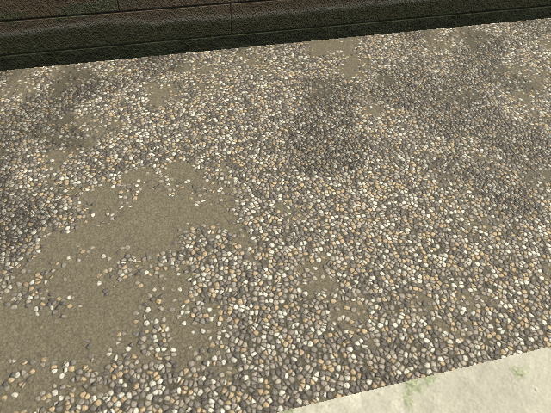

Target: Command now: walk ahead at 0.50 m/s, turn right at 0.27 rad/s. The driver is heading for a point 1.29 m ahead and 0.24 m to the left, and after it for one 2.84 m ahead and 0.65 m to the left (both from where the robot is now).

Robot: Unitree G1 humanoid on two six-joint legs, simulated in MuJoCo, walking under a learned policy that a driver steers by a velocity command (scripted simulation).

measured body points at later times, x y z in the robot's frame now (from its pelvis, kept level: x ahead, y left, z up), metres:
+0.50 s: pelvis +0.17 -0.05 +0.00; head +0.17 -0.07 +0.45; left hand +0.25 +0.20 -0.11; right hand +0.28 -0.31 -0.12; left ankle +0.17 +0.10 -0.64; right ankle +0.20 -0.11 -0.73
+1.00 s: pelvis +0.25 -0.04 +0.00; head +0.25 -0.02 +0.45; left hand +0.42 +0.22 -0.10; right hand +0.36 -0.27 -0.11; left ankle +0.28 +0.05 -0.73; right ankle +0.28 -0.18 -0.66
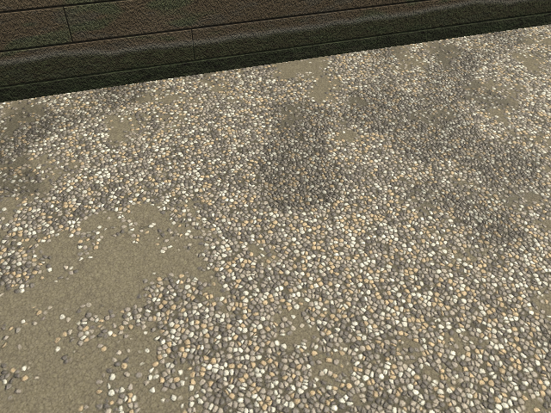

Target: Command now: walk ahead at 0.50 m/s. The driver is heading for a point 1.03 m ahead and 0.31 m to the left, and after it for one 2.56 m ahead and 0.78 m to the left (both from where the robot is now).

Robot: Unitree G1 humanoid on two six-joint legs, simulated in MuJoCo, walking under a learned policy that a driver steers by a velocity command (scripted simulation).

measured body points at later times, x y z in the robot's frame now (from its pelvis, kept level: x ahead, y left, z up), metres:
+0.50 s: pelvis +0.04 -0.05 +0.00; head +0.03 -0.04 +0.45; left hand +0.22 +0.19 -0.08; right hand +0.23 -0.26 -0.09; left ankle +0.02 +0.08 -0.73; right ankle +0.06 -0.14 -0.73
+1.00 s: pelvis +0.05 -0.03 -0.01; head +0.05 -0.01 +0.44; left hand +0.20 +0.24 -0.09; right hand +0.29 -0.21 -0.08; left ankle +0.03 +0.08 -0.73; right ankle +0.06 -0.14 -0.73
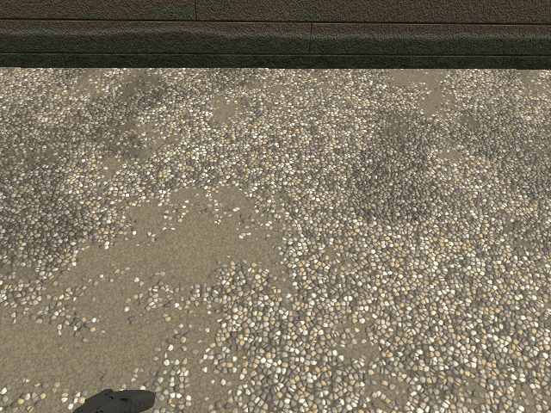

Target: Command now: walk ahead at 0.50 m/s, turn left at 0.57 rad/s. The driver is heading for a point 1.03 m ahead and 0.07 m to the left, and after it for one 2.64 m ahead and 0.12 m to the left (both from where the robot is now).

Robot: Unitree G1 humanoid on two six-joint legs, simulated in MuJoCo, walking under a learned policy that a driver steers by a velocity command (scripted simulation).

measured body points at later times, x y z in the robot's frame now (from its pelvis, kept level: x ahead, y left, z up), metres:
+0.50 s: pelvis -0.05 -0.01 +0.00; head -0.04 +0.00 +0.45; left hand +0.11 +0.25 -0.08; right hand +0.16 -0.23 -0.08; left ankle +0.00 +0.12 -0.70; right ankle -0.02 -0.10 -0.72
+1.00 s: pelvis -0.03 +0.02 +0.01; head -0.04 +0.00 +0.46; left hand +0.04 +0.28 -0.07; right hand +0.24 -0.11 -0.07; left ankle -0.03 +0.13 -0.71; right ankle +0.00 -0.06 -0.72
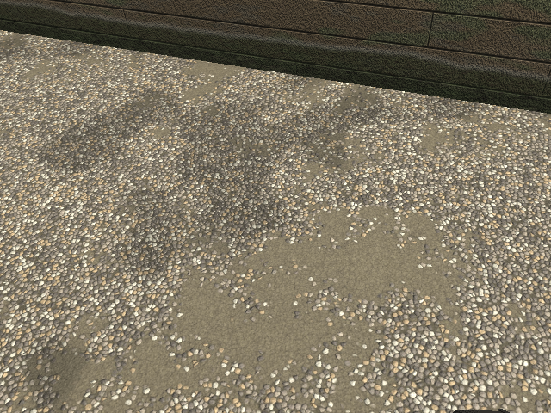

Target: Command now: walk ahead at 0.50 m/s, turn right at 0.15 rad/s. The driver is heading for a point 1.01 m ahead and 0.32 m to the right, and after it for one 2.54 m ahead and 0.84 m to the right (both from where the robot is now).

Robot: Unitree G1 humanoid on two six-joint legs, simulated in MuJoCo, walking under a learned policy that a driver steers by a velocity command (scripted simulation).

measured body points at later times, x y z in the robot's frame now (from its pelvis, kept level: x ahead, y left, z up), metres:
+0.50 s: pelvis +0.05 +0.02 -0.02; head +0.05 +0.00 +0.43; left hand +0.28 +0.21 -0.09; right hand +0.19 -0.24 -0.10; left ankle +0.04 +0.11 -0.72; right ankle +0.01 -0.08 -0.72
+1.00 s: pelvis +0.00 +0.03 -0.01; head -0.01 +0.01 +0.43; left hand +0.22 +0.19 -0.10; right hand +0.13 -0.24 -0.09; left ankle +0.04 +0.11 -0.72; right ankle +0.01 -0.08 -0.72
